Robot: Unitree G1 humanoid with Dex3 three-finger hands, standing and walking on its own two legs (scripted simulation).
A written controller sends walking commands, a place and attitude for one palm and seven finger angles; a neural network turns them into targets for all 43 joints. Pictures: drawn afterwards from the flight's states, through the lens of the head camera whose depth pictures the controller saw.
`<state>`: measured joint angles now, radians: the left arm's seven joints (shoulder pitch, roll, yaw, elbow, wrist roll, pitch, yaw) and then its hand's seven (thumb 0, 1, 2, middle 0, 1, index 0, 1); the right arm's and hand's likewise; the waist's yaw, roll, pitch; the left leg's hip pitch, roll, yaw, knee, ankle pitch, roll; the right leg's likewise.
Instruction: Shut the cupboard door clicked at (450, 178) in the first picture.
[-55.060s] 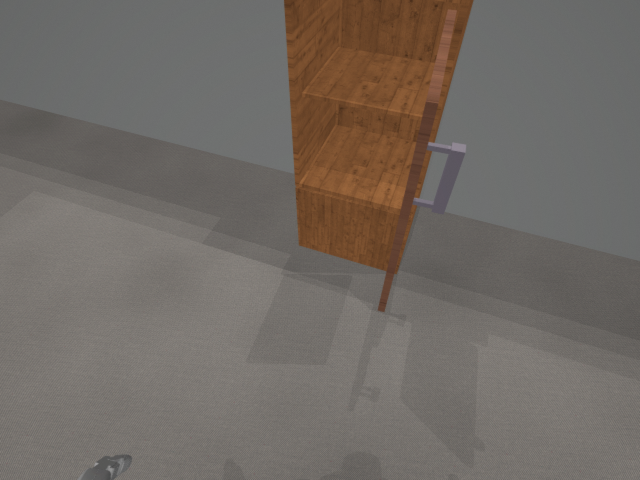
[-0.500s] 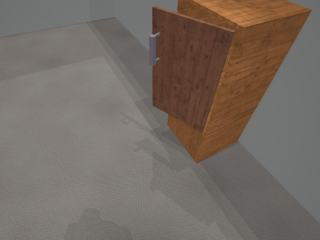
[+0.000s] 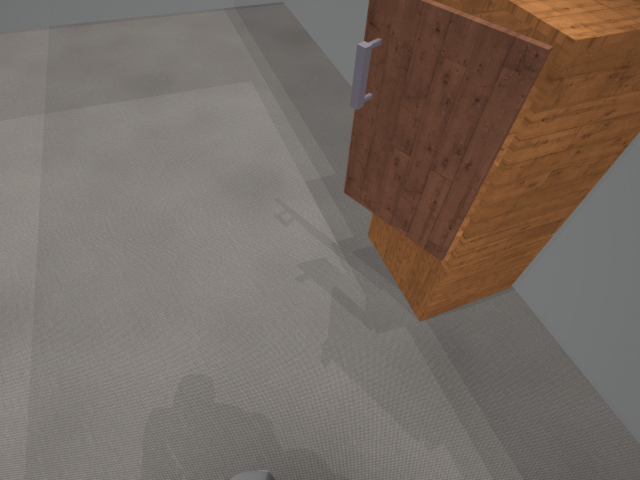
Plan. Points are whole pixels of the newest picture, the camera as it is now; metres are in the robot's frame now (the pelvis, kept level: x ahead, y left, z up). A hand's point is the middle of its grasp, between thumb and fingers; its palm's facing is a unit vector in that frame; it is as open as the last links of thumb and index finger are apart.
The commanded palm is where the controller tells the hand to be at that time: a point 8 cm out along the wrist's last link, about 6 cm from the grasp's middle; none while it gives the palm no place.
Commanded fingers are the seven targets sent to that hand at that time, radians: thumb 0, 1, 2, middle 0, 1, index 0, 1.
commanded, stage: walk to a spot facing it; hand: left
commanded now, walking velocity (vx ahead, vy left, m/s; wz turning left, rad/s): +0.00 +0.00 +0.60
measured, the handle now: (366, 74) +0.92 -0.07 +0.02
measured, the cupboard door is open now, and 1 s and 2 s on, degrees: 24 24 24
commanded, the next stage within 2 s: turn to face it in 1.98 s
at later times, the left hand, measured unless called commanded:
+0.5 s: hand out of the picture +0.06 +0.20 -0.14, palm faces +0.28 -0.91 -0.31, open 7.4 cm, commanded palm none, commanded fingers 0.00 0.90 0.90 -0.20 -0.30 -0.20 -0.30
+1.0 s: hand out of the picture -0.12 +0.14 -0.18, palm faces +0.64 -0.72 -0.26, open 7.4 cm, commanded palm none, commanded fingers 0.00 0.90 0.90 -0.20 -0.30 -0.20 -0.30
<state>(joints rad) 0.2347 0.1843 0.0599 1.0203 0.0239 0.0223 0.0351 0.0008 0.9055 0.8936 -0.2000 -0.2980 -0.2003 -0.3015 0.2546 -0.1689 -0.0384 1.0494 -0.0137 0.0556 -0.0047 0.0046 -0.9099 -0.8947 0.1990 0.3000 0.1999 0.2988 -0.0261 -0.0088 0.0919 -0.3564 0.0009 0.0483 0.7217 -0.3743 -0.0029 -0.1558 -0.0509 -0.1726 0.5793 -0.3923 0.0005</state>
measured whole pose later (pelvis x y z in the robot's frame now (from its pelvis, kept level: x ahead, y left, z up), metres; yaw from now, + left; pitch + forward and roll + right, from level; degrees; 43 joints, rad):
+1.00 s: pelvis +0.01 -0.04 +0.00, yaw +38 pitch +1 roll +1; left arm 0.30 0.25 0.08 0.93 0.03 0.05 0.01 0.01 0.91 0.89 -0.20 -0.30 -0.20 -0.30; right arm 0.11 -0.22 -0.04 0.86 -0.02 0.01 0.02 0.00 -0.91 -0.89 0.20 0.30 0.20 0.30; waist 0.03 -0.07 0.11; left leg -0.28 -0.01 0.04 0.62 -0.35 0.02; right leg -0.38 -0.13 -0.12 0.99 -0.55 0.05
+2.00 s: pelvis +0.17 +0.21 +0.01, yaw +72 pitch +1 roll -1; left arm 0.20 0.22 0.08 0.90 0.03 -0.01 -0.02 0.01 0.91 0.89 -0.20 -0.30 -0.20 -0.30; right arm 0.22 -0.19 -0.02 0.93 -0.02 -0.04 0.00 0.00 -0.91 -0.89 0.20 0.30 0.20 0.30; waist 0.01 -0.03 0.07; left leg -0.25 -0.08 0.05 0.43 -0.20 0.11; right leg -0.61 -0.14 -0.01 1.08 -0.22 0.06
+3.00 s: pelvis +0.26 +0.39 +0.01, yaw +47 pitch +0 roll -2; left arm 0.18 0.27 0.10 0.87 0.02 0.07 -0.04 0.00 0.91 0.89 -0.20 -0.30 -0.19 -0.30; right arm 0.19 -0.22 -0.03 0.88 -0.03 0.01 -0.02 0.00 -0.91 -0.89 0.20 0.30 0.20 0.30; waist 0.01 0.02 0.08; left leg -0.22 0.15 0.18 0.53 -0.30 -0.03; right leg -0.37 -0.02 -0.07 0.78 -0.42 0.04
